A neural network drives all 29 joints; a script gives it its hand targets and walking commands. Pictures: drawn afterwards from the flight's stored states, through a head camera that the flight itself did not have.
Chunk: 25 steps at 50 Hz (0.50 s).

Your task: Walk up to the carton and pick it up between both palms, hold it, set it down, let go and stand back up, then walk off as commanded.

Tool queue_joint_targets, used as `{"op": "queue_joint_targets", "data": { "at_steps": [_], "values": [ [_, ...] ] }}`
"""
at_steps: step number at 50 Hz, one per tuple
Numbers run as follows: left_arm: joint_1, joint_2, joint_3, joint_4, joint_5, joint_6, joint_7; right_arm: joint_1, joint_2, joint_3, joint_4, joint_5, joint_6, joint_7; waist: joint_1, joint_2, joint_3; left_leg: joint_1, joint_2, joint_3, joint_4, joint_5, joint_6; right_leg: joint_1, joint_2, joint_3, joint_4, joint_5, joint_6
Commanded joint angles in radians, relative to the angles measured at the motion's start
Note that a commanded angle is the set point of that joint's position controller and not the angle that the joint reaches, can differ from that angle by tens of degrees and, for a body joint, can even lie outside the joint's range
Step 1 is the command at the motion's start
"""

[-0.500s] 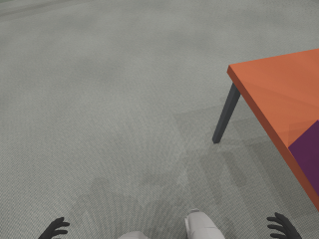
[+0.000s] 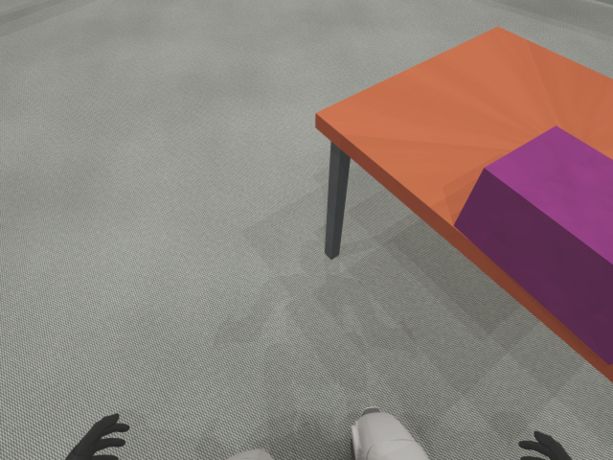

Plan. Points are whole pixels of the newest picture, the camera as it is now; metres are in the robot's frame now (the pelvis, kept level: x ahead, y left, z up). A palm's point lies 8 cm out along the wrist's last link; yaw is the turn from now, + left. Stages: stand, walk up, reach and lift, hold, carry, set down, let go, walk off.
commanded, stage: walk up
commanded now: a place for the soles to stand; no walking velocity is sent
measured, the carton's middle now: (580, 236) +0.43 -0.42 -0.03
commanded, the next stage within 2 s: none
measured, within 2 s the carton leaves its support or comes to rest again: neither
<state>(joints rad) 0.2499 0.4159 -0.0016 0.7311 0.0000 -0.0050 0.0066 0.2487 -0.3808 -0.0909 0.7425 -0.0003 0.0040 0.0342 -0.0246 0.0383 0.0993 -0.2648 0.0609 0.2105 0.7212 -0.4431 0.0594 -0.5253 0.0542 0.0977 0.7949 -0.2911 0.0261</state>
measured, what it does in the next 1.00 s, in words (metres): steps on the spot, turning right: right foot, then left foot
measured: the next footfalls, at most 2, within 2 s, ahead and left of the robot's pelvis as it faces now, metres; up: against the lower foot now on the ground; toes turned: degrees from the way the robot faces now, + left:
right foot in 0.06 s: +0.12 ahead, -0.13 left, +0.00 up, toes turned +2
left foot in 0.26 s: +0.07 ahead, +0.13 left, +0.00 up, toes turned -7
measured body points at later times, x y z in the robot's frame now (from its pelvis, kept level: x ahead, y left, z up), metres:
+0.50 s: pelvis +0.01 +0.05 -0.01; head +0.05 +0.04 +0.44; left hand +0.22 +0.30 -0.11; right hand -0.01 -0.29 -0.11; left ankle +0.03 +0.13 -0.72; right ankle +0.06 -0.11 -0.70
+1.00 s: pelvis +0.01 +0.04 -0.02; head +0.04 +0.01 +0.42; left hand +0.29 +0.22 -0.12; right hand -0.11 -0.27 -0.12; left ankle +0.06 +0.16 -0.71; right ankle +0.03 -0.12 -0.72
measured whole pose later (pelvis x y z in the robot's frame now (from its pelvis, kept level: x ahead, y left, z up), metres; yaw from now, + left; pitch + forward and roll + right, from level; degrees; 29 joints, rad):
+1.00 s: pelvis +0.01 +0.04 -0.02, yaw -35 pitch -2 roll +1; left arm 0.23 0.44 0.00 0.73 0.00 -0.04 -0.01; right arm 0.28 -0.38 -0.09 0.74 0.00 -0.03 0.01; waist -0.02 -0.01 0.12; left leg -0.32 0.13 0.16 0.93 -0.51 -0.02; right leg -0.52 0.05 0.10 0.83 -0.27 -0.01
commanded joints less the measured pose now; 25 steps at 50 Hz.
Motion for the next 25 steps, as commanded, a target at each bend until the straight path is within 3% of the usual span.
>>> {"op": "queue_joint_targets", "data": {
  "at_steps": [1, 2, 3, 4, 5, 6, 7, 8, 9, 10, 11, 12, 13, 14, 15, 16, 17, 18, 19, 20, 21, 22, 23, 24, 25],
  "values": [
    [0.011, 0.144, 0.092, -0.060, 0.019, -0.034, -0.011, 0.013, -0.216, -0.098, -0.119, -0.037, -0.027, -0.001, -0.027, 0.134, -0.112, 0.136, 0.229, -0.099, -0.116, 0.616, -0.089, 0.071, -0.014, -0.190, -0.109, 0.025, -0.070],
    [0.084, 0.157, 0.098, -0.035, 0.022, -0.034, -0.005, -0.045, -0.210, -0.097, -0.146, -0.034, -0.025, -0.002, 0.022, 0.107, -0.144, 0.043, 0.249, -0.086, -0.049, 0.607, -0.103, 0.219, 0.008, -0.191, -0.165, -0.022, -0.099],
    [0.167, 0.192, 0.120, -0.012, 0.026, -0.040, 0.001, -0.010, -0.207, -0.093, -0.153, -0.033, -0.021, 0.004, 0.061, 0.062, -0.211, -0.024, 0.200, -0.039, 0.071, 0.652, -0.111, 0.395, 0.040, -0.117, -0.208, -0.032, -0.144],
    [0.259, 0.253, 0.145, -0.009, 0.027, -0.046, 0.013, -0.007, -0.170, -0.082, -0.157, -0.027, -0.022, 0.002, 0.128, -0.087, -0.235, -0.195, 0.120, -0.041, 0.279, 0.551, -0.120, 0.522, -0.057, 0.190, -0.294, -0.194, -0.229],
    [0.266, 0.352, 0.159, -0.012, 0.027, -0.046, 0.020, -0.070, -0.156, -0.071, -0.177, -0.014, -0.021, 0.005, 0.135, -0.305, -0.173, -0.450, -0.063, -0.080, 0.470, 0.055, -0.156, 0.544, -0.287, 0.709, -0.403, -0.215, -0.385],
    [0.206, 0.335, 0.145, -0.034, 0.005, -0.043, 0.023, -0.116, -0.216, -0.082, -0.192, -0.014, -0.017, 0.005, 0.110, -0.206, -0.152, -0.428, -0.043, -0.293, 0.535, -0.256, -0.123, 0.475, -0.362, 0.822, -0.476, -0.214, -0.421],
    [0.143, 0.302, 0.134, -0.046, 0.004, -0.037, 0.028, -0.111, -0.204, -0.071, -0.179, -0.011, -0.021, 0.005, 0.069, -0.149, -0.133, -0.366, -0.034, -0.321, 0.444, -0.282, -0.090, 0.388, -0.340, 0.768, -0.473, -0.227, -0.385],
    [0.102, 0.304, 0.122, -0.050, 0.012, -0.033, 0.026, -0.092, -0.201, -0.081, -0.167, -0.003, -0.024, 0.010, 0.052, -0.142, -0.062, -0.347, -0.012, -0.334, 0.350, -0.259, -0.071, 0.340, -0.292, 0.709, -0.465, -0.217, -0.346],
    [0.049, 0.284, 0.121, -0.060, 0.014, -0.029, 0.019, -0.045, -0.206, -0.078, -0.131, 0.004, -0.032, 0.013, 0.040, -0.225, 0.000, -0.324, -0.028, -0.295, 0.246, -0.265, -0.059, 0.272, -0.242, 0.631, -0.477, -0.233, -0.309],
    [0.000, 0.271, 0.119, -0.064, 0.026, -0.022, 0.011, -0.031, -0.200, -0.076, -0.094, -0.002, -0.037, 0.014, 0.023, -0.243, 0.021, -0.214, -0.046, -0.266, 0.173, -0.221, -0.049, 0.157, -0.183, 0.556, -0.479, -0.156, -0.278],
    [-0.032, 0.273, 0.123, -0.081, 0.036, -0.015, 0.001, 0.043, -0.184, -0.081, -0.080, 0.001, -0.046, 0.012, -0.003, -0.304, 0.004, -0.098, -0.070, -0.214, 0.105, -0.237, -0.036, 0.070, -0.154, 0.492, -0.467, -0.130, -0.275],
    [-0.057, 0.256, 0.126, -0.078, 0.043, -0.009, -0.010, 0.098, -0.189, -0.092, -0.056, 0.001, -0.051, 0.009, -0.042, -0.278, 0.001, 0.060, -0.095, -0.213, -0.040, -0.145, -0.025, -0.046, -0.114, 0.456, -0.425, -0.075, -0.245],
    [-0.160, 0.235, 0.108, -0.114, 0.037, -0.002, -0.016, 0.237, -0.182, -0.095, -0.016, 0.003, -0.058, -0.004, -0.152, -0.207, -0.030, 0.300, -0.060, -0.247, -0.288, -0.006, -0.016, -0.228, -0.062, 0.332, -0.290, -0.087, -0.167],
    [-0.108, 0.127, 0.087, -0.131, 0.032, 0.002, -0.004, 0.226, -0.297, -0.117, -0.002, -0.024, -0.065, -0.018, -0.105, 0.057, -0.044, 0.391, 0.120, -0.513, -0.447, -0.056, -0.007, -0.323, 0.118, 0.163, -0.001, -0.184, -0.094],
    [-0.069, 0.135, 0.080, -0.119, 0.035, 0.000, 0.001, 0.114, -0.354, -0.126, -0.070, -0.033, -0.059, -0.033, -0.074, 0.146, -0.023, 0.225, 0.467, -0.765, -0.554, -0.084, 0.032, -0.379, 0.038, 0.032, 0.146, -0.202, -0.037],
    [-0.112, 0.236, 0.104, -0.103, 0.047, -0.009, 0.006, 0.040, -0.341, -0.117, -0.077, -0.021, -0.065, -0.042, -0.055, -0.051, 0.030, 0.154, 0.500, -0.751, -0.510, 0.194, 0.047, -0.293, -0.024, 0.035, 0.237, -0.175, -0.013],
    [-0.066, 0.208, 0.099, -0.088, 0.037, -0.011, -0.004, 0.021, -0.297, -0.105, -0.068, -0.011, -0.069, -0.044, -0.011, -0.061, 0.037, 0.137, 0.425, -0.568, -0.459, 0.382, 0.027, -0.250, -0.046, 0.002, 0.239, -0.092, -0.027],
    [-0.028, 0.219, 0.109, -0.076, 0.036, -0.011, -0.015, 0.006, -0.261, -0.098, -0.074, -0.015, -0.073, -0.049, -0.002, -0.052, -0.052, 0.196, 0.382, -0.482, -0.373, 0.539, -0.008, -0.182, -0.076, -0.026, 0.238, -0.077, -0.022],
    [0.012, 0.193, 0.098, -0.072, 0.030, -0.011, -0.022, -0.005, -0.231, -0.098, -0.078, -0.014, -0.072, -0.051, -0.004, 0.028, -0.109, 0.252, 0.308, -0.351, -0.310, 0.632, -0.038, -0.163, -0.085, -0.057, 0.202, -0.045, -0.035],
    [-0.015, 0.196, 0.099, -0.071, 0.023, -0.012, -0.029, 0.013, -0.207, -0.088, -0.068, -0.015, -0.068, -0.052, -0.016, 0.107, -0.045, 0.232, 0.273, -0.288, -0.277, 0.738, -0.057, -0.182, -0.075, -0.095, 0.172, -0.052, -0.039],
    [-0.014, 0.181, 0.097, -0.076, 0.024, -0.012, -0.036, 0.028, -0.206, -0.096, -0.074, -0.016, -0.066, -0.049, -0.031, 0.115, -0.092, 0.261, 0.279, -0.280, -0.248, 0.748, -0.053, -0.168, -0.074, -0.105, 0.160, -0.043, -0.044],
    [-0.023, 0.170, 0.097, -0.082, 0.022, -0.010, -0.041, 0.047, -0.229, -0.106, -0.076, -0.021, -0.063, -0.046, -0.036, 0.120, -0.095, 0.258, 0.259, -0.225, -0.226, 0.729, -0.045, -0.138, -0.070, -0.152, 0.069, -0.042, -0.044],
    [-0.028, 0.158, 0.093, -0.086, 0.030, -0.013, -0.042, 0.058, -0.238, -0.106, -0.078, -0.017, -0.063, -0.046, -0.033, 0.120, -0.107, 0.275, 0.280, -0.199, -0.196, 0.703, -0.036, -0.128, -0.054, -0.190, 0.018, -0.005, -0.051],
    [-0.033, 0.171, 0.098, -0.093, 0.032, -0.019, -0.043, 0.057, -0.235, -0.112, -0.098, -0.018, -0.058, -0.043, -0.029, 0.061, -0.117, 0.210, 0.328, -0.200, -0.190, 0.647, -0.020, -0.050, -0.051, -0.208, -0.027, -0.021, -0.049],
    [-0.035, 0.177, 0.096, -0.076, 0.018, -0.026, -0.040, 0.058, -0.261, -0.102, -0.105, -0.015, -0.055, -0.035, -0.025, 0.026, -0.155, 0.157, 0.283, -0.135, -0.151, 0.593, -0.002, 0.071, -0.064, -0.184, -0.038, -0.058, -0.075]
  ]
}}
